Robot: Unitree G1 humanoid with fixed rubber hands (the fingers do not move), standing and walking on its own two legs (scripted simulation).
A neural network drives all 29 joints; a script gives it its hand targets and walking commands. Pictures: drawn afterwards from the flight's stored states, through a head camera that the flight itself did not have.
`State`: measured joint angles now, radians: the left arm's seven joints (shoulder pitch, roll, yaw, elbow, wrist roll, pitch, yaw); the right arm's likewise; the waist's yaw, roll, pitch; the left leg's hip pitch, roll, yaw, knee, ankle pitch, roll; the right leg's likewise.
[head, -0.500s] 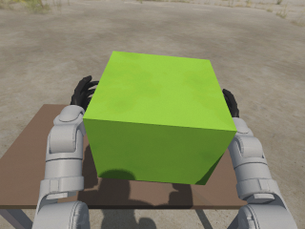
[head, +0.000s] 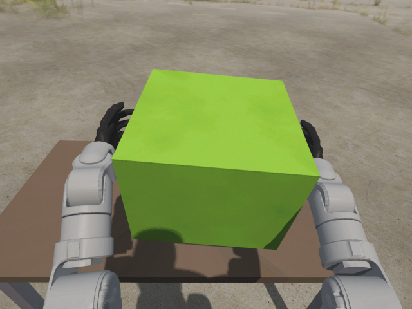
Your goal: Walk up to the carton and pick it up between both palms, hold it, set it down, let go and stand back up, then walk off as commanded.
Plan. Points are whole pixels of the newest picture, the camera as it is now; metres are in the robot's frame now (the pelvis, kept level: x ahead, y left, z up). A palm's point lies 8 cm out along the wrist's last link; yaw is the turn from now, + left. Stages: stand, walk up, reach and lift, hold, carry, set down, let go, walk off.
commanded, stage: hold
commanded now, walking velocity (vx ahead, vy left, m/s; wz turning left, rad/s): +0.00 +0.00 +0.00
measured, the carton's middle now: (212, 155) +0.40 +0.01 +0.15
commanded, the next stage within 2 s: set down in 0.38 s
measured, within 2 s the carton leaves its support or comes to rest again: neither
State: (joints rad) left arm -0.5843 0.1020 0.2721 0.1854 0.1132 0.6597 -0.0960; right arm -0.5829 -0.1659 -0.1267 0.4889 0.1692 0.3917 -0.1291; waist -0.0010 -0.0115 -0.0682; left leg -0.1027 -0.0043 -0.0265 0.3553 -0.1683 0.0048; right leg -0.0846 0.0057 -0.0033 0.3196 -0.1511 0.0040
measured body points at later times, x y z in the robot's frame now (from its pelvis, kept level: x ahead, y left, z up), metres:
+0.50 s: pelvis +0.00 +0.00 +0.00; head -0.06 +0.01 +0.45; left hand +0.36 +0.20 +0.21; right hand +0.38 -0.19 +0.18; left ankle +0.02 +0.12 -0.75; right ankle +0.02 -0.12 -0.75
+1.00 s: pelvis +0.02 +0.00 +0.00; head -0.03 +0.01 +0.45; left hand +0.40 +0.20 +0.20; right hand +0.40 -0.19 +0.16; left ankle +0.02 +0.12 -0.75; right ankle +0.02 -0.12 -0.75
